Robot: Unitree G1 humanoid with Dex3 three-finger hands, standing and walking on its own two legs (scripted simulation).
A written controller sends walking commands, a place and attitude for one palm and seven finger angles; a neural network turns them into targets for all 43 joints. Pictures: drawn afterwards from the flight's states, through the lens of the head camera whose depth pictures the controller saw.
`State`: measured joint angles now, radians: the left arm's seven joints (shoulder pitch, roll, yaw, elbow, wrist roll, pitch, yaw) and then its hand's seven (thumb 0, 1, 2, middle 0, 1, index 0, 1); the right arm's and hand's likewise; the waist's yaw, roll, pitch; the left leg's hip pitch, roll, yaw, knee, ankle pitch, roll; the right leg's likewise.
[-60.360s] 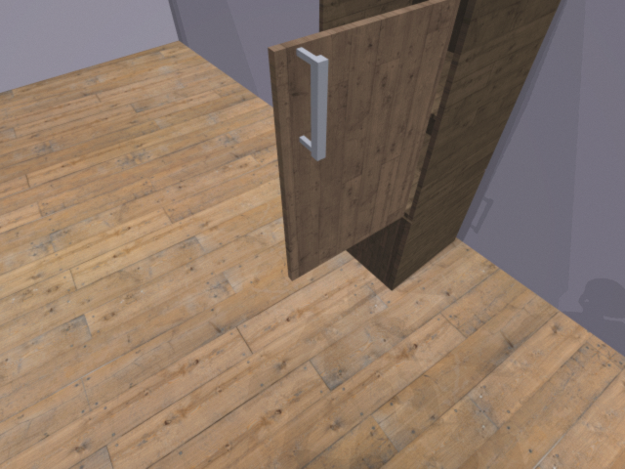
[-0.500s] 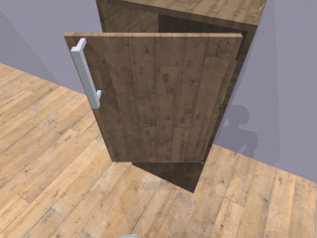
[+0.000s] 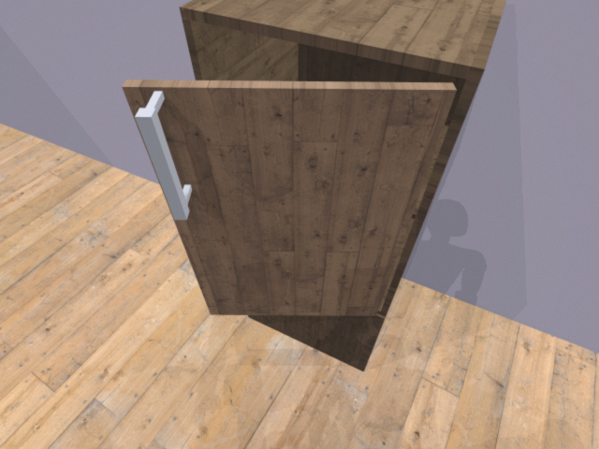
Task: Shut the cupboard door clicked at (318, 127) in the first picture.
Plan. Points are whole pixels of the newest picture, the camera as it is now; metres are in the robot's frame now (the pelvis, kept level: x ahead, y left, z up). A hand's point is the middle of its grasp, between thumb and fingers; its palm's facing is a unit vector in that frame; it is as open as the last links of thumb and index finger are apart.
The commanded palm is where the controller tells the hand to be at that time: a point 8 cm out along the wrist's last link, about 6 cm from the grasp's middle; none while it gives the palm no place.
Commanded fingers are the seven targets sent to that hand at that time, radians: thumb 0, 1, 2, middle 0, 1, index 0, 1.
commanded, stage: look again from close up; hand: left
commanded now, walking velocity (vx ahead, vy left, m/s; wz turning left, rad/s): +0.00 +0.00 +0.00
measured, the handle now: (170, 160) +0.43 +0.20 +0.16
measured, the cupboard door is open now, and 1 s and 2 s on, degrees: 26 26 26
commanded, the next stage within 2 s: shuffle to correct the standing spot in 0.38 s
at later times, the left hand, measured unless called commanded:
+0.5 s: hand out of the picture +0.05 +0.18 -0.17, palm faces +0.01 -0.98 -0.20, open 7.3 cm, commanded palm none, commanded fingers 0.00 0.90 0.90 -0.20 -0.30 -0.20 -0.30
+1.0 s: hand out of the picture +0.02 +0.17 -0.16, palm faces +0.05 -0.97 -0.24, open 7.4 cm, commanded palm none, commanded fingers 0.00 0.90 0.90 -0.20 -0.30 -0.20 -0.30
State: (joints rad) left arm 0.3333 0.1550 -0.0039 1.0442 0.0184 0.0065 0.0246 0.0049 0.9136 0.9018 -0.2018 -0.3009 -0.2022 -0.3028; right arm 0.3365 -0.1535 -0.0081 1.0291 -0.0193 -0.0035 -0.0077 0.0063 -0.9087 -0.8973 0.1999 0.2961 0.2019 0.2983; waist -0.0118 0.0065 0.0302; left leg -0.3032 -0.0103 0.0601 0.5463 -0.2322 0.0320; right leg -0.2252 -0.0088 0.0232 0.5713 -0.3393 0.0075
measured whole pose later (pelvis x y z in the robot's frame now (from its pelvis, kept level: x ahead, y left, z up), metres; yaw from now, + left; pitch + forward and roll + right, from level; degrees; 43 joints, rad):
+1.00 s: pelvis -0.02 -0.02 +0.00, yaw +2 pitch -2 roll -1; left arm 0.30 0.18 0.00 0.95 0.03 0.00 0.04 0.00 0.91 0.90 -0.20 -0.30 -0.20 -0.30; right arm 0.23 -0.21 -0.05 1.00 -0.03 0.04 0.00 0.01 -0.91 -0.90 0.20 0.30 0.20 0.30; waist 0.00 0.04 0.00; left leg -0.37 0.02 0.00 0.76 -0.36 0.01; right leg -0.21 0.04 -0.03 0.55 -0.31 -0.03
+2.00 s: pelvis -0.04 +0.03 +0.01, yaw +1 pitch -2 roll +0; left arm 0.34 0.14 -0.02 1.09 0.03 0.00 0.04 0.00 0.91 0.90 -0.20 -0.30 -0.20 -0.30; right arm 0.26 -0.14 -0.02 1.14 -0.01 0.00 -0.01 0.00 -0.91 -0.90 0.20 0.30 0.20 0.30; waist 0.00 -0.02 0.04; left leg -0.22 -0.06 0.11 0.41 -0.16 0.10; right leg -0.19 -0.06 0.01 0.44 -0.21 0.06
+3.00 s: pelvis +0.00 +0.00 +0.00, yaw +1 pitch -1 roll -1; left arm 0.39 0.09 0.01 1.13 0.02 -0.01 0.04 0.00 0.91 0.90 -0.20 -0.30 -0.20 -0.30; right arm 0.26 -0.13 -0.03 1.14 -0.01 -0.03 -0.05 0.01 -0.93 -0.90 0.20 0.30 0.20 0.30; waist 0.02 -0.03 0.03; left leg -0.23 0.00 0.08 0.53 -0.28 0.04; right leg -0.16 0.00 -0.02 0.49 -0.31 0.02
